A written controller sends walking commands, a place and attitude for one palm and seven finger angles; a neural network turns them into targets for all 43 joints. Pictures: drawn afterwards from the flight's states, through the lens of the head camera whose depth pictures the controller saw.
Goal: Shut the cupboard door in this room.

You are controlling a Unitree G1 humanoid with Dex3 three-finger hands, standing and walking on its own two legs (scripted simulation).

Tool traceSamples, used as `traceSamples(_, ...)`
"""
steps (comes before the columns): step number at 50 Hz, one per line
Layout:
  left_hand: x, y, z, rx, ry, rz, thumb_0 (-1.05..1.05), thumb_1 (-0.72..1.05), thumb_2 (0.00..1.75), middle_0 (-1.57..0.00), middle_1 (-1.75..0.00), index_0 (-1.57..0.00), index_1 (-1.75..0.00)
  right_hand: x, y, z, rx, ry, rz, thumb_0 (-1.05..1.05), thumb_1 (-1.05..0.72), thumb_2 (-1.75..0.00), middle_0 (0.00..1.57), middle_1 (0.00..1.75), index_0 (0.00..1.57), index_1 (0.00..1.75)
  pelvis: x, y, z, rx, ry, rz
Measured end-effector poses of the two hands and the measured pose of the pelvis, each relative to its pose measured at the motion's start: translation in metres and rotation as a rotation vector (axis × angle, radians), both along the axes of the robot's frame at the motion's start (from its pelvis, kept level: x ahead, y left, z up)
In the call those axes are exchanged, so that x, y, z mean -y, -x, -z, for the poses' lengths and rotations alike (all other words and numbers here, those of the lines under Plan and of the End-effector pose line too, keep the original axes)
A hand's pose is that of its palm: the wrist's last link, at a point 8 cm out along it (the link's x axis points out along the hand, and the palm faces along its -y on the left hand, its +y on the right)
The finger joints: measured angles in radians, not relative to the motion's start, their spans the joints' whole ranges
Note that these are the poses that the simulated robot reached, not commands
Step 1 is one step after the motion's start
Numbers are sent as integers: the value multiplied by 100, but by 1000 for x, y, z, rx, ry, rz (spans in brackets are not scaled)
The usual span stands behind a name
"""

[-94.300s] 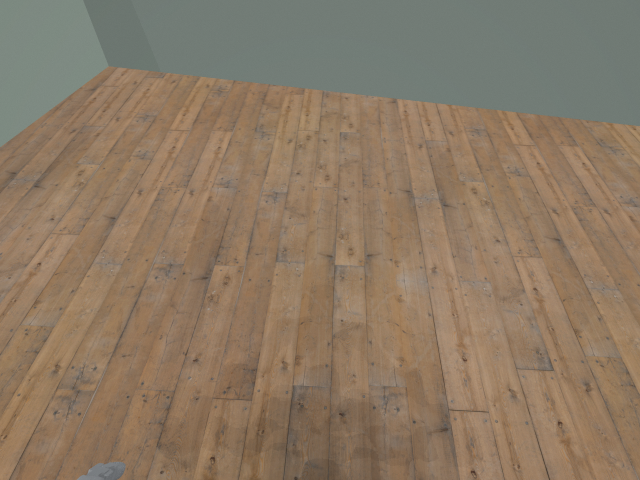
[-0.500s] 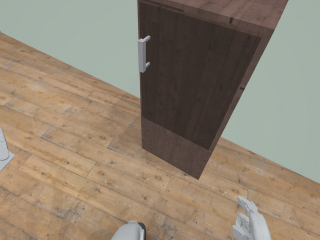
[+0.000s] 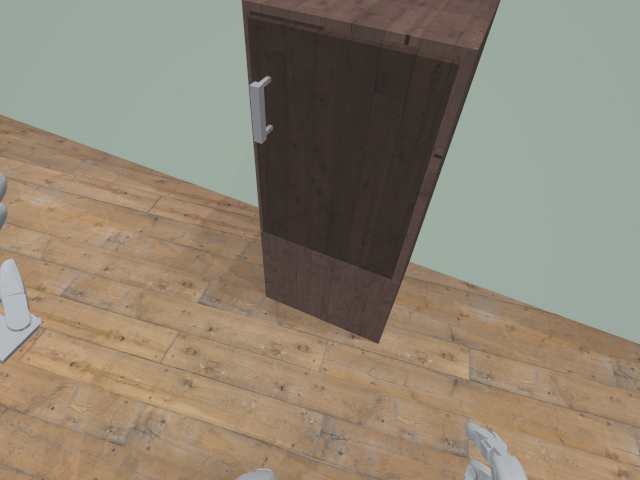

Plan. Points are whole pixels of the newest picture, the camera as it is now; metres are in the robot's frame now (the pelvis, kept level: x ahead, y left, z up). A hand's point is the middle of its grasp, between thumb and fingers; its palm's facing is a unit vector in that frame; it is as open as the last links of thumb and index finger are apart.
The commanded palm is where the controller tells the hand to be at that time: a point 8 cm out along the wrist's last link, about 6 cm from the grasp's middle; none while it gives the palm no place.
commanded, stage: stop stepping back and stand still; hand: left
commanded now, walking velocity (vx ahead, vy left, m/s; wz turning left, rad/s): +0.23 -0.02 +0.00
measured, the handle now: (263, 109) +0.81 +0.19 +0.05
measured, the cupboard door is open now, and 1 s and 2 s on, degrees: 0 0 0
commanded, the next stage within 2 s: let the arm hang, fingers relaxed in 0.80 s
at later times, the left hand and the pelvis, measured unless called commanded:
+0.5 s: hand (12, 331) +0.19 +0.29 +0.17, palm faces +0.50 -0.76 -0.41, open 7.4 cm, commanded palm +0.13 +0.32 +0.19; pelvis +0.00 +0.01 +0.00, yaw +1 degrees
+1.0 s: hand (59, 388) +0.19 +0.30 +0.05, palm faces +0.24 -0.86 -0.46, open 7.4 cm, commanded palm none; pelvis -0.02 +0.04 +0.00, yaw +1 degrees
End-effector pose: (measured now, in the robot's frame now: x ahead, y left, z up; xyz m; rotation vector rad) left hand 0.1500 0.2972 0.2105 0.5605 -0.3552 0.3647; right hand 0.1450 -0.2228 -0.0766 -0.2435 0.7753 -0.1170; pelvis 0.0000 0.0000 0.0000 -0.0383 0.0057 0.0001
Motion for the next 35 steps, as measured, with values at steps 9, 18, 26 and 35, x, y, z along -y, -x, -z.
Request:
traceSamples(9,-20,-7,28,-66,114,-81,1,89,90,-21,-31,-21,-30,19,46,1,-31,50,118,1,-91,-90,20,30,20,30,-6,10,-2,24,-35,2)
traceSamples(18,5,16,9,-76,13,-22,1,89,90,-22,-31,-21,-30,23,51,2,-59,18,90,1,-91,-90,20,30,21,30,2,14,-8,1,-29,8)
traceSamples(26,-28,-1,26,-48,82,-127,1,89,90,-21,-31,-21,-30,15,19,11,-45,44,74,1,-91,-90,20,30,21,30,-16,-2,0,32,-39,-21)
traceSamples(35,-28,-16,20,-73,47,-35,1,89,90,-21,-31,-21,-30,-27,-23,-15,88,-19,20,1,-91,-90,20,30,20,30,-25,-3,-6,-1,-31,1)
